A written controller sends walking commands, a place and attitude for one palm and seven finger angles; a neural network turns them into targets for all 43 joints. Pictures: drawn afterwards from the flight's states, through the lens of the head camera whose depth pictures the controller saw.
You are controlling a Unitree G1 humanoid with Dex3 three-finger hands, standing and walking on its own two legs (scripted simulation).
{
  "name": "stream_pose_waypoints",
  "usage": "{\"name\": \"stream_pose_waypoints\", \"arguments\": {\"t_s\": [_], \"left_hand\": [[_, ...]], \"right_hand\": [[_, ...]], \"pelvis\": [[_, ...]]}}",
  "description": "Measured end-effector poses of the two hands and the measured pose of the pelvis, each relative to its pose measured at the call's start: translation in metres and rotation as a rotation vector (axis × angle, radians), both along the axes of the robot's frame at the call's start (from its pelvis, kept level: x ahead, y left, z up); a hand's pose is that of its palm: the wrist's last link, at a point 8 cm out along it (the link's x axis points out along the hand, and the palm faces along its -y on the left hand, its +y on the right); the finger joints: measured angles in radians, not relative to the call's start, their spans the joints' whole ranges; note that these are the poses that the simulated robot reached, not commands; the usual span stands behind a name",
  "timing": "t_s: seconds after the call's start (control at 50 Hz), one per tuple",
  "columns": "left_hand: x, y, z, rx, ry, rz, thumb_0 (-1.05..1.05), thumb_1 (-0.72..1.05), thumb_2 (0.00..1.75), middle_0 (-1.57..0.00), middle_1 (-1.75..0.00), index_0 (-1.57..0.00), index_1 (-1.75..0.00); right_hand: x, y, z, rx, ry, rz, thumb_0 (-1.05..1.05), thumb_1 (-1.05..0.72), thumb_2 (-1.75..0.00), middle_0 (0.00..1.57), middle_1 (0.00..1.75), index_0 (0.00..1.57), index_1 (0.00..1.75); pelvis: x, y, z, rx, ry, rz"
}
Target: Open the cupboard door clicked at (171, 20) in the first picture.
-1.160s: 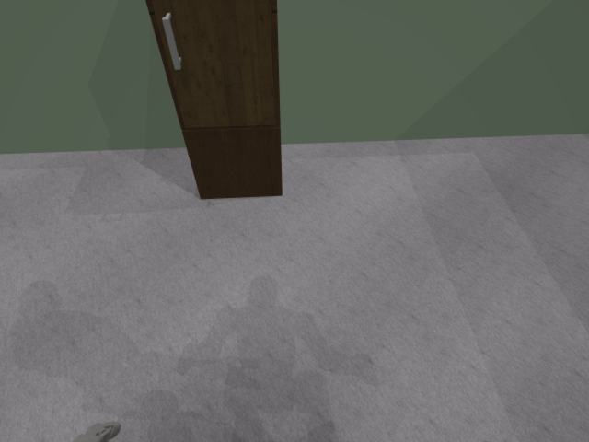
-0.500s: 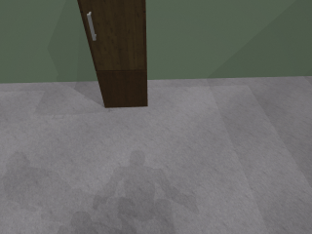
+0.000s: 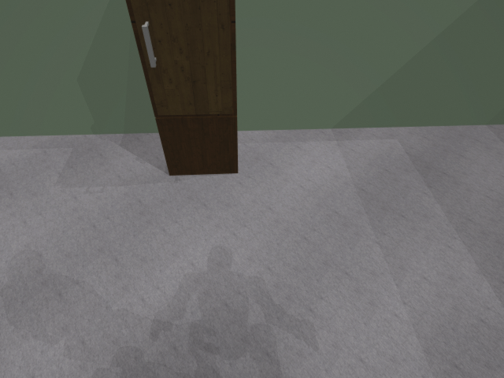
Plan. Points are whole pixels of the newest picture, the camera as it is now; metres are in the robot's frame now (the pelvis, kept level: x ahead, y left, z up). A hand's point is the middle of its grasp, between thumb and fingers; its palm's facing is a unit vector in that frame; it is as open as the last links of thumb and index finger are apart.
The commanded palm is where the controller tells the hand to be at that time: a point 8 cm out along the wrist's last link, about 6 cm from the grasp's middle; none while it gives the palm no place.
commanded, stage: look at it before walking up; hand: left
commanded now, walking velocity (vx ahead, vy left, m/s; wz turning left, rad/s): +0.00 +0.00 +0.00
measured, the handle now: (150, 44) +1.23 +0.47 -0.02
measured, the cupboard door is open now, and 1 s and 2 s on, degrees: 0 0 0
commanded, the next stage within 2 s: walk to a spot facing it in 0.28 s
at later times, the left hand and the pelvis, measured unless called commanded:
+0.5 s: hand out of the picture +0.07 +0.24 -0.16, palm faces -0.01 -0.95 -0.32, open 7.4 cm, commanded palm none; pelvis +0.01 +0.00 +0.00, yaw +1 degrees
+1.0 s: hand out of the picture +0.13 +0.26 -0.18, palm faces +0.22 -0.96 -0.15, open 7.4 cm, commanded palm none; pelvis +0.14 +0.08 +0.00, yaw +13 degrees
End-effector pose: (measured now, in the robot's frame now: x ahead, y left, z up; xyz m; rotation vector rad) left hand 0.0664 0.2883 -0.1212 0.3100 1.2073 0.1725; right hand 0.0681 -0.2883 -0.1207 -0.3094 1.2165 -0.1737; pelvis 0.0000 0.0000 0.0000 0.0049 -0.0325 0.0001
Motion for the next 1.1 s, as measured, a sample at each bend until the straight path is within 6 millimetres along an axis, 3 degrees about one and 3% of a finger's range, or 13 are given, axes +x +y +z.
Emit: {"name": "stream_pose_waypoints", "arguments": {"t_s": [0.48,0.56,0.64,0.72,0.78,0.84,0.94,1.02,1.1], "left_hand": [[-0.004,0.0,-0.003,0.0,0.02,0.021,0.01,0.9,0.9,-0.21,-0.3,-0.2,-0.3],[-0.015,-0.008,-0.014,-0.048,0.019,0.073,0.01,0.91,0.9,-0.2,-0.3,-0.2,-0.3],[-0.038,-0.01,-0.028,-0.107,0.045,0.148,0.0,0.9,0.9,-0.21,-0.3,-0.2,-0.3],[-0.061,-0.001,-0.049,-0.155,0.126,0.226,0.0,0.9,0.9,-0.21,-0.3,-0.2,-0.3],[-0.063,0.006,-0.052,-0.168,0.195,0.245,0.01,0.91,0.9,-0.21,-0.3,-0.2,-0.3],[-0.044,0.013,-0.044,-0.177,0.188,0.256,0.01,0.91,0.9,-0.2,-0.3,-0.2,-0.3],[0.009,0.019,-0.03,-0.183,0.108,0.278,0.01,0.91,0.9,-0.2,-0.3,-0.2,-0.3],[0.062,0.021,-0.027,-0.186,0.055,0.281,0.01,0.91,0.9,-0.2,-0.3,-0.19,-0.3],[0.127,0.021,-0.027,-0.184,0.006,0.257,0.01,0.91,0.9,-0.2,-0.3,-0.19,-0.3]], "right_hand": [[0.005,0.006,-0.003,0.004,0.015,0.007,0.0,-0.91,-0.9,0.2,0.3,0.21,0.3],[0.0,0.023,-0.011,0.026,0.071,0.022,0.0,-0.91,-0.9,0.2,0.3,0.2,0.3],[0.004,0.05,-0.012,0.051,0.121,0.048,0.01,-0.91,-0.9,0.2,0.3,0.2,0.3],[0.019,0.081,-0.02,0.058,0.12,0.077,0.01,-0.91,-0.9,0.2,0.3,0.2,0.3],[0.021,0.102,-0.023,0.069,0.123,0.057,0.0,-0.91,-0.9,0.2,0.3,0.2,0.3],[0.018,0.123,-0.018,0.089,0.17,0.043,0.0,-0.91,-0.9,0.2,0.3,0.2,0.3],[0.022,0.15,-0.013,0.13,0.257,0.034,0.0,-0.91,-0.9,0.2,0.3,0.21,0.3],[0.037,0.162,-0.014,0.152,0.3,0.017,0.0,-0.91,-0.9,0.2,0.3,0.21,0.3],[0.062,0.163,-0.02,0.164,0.329,-0.003,0.0,-0.91,-0.9,0.21,0.3,0.21,0.3]], "pelvis": [[0.006,0.003,-0.001,-0.004,0.007,0.012],[0.017,0.008,-0.005,-0.016,0.019,0.052],[0.031,0.022,-0.007,-0.022,0.017,0.111],[0.049,0.046,-0.02,-0.025,0.015,0.162],[0.063,0.059,-0.021,-0.018,0.022,0.164],[0.08,0.067,-0.012,-0.015,0.032,0.185],[0.114,0.077,-0.001,-0.015,0.04,0.217],[0.146,0.08,-0.001,-0.008,0.038,0.233],[0.183,0.079,-0.005,0.002,0.035,0.236]]}}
